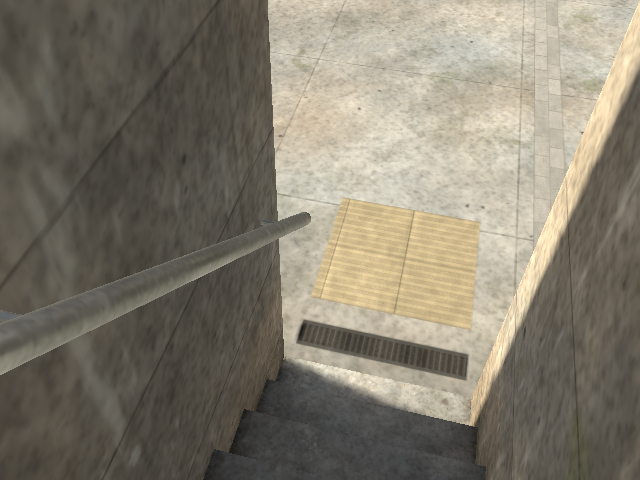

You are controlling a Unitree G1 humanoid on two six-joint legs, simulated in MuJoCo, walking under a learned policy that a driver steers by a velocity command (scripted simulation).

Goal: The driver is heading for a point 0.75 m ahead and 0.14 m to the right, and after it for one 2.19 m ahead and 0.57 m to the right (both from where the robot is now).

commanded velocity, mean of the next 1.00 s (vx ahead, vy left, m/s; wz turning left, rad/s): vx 0.38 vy -0.08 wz -0.14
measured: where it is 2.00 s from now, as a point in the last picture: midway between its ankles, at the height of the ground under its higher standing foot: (368, 450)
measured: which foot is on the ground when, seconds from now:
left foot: down 0.00-0.18, up 0.20-0.52, down 0.54-0.98, up 1.00-1.00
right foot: up 0.00-0.16, down 0.18-0.50, up 0.52-0.96, down 0.98-1.00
